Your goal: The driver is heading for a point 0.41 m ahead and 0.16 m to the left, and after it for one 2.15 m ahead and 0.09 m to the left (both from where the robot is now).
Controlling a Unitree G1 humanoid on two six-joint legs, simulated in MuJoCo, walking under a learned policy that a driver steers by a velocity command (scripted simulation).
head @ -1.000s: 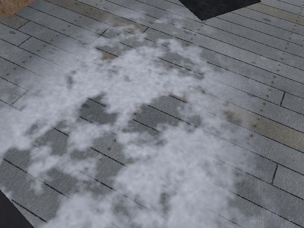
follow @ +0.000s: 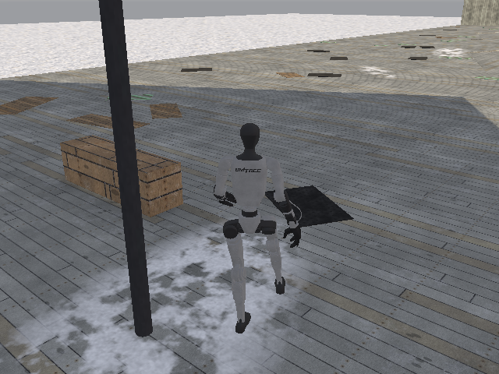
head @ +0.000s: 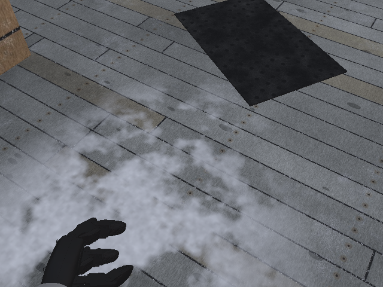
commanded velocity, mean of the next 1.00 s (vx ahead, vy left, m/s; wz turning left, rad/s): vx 0.54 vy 0.00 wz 0.15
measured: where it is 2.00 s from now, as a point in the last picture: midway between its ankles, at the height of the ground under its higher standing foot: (168, 251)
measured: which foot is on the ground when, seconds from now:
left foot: down 0.00-0.12, up 0.14-0.50, down 0.52-0.96, up 0.98-1.00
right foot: up 0.00-0.08, down 0.10-0.54, up 0.56-0.94, down 0.96-1.00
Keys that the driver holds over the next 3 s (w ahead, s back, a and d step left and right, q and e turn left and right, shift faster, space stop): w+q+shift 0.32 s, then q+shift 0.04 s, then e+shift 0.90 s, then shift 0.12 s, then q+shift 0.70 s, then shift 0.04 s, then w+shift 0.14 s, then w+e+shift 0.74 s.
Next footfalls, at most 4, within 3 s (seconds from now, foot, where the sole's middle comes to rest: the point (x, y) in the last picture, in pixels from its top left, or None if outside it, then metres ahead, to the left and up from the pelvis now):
0.10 right None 0.31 -0.18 -0.77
0.52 left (135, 258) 0.60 0.15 -0.77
0.96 right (190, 225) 0.70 -0.06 -0.77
1.48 left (143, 230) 0.70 0.12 -0.77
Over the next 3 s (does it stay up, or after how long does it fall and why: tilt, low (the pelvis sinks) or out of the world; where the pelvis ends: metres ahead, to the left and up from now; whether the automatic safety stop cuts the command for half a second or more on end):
stays up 1.07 0.12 -0.01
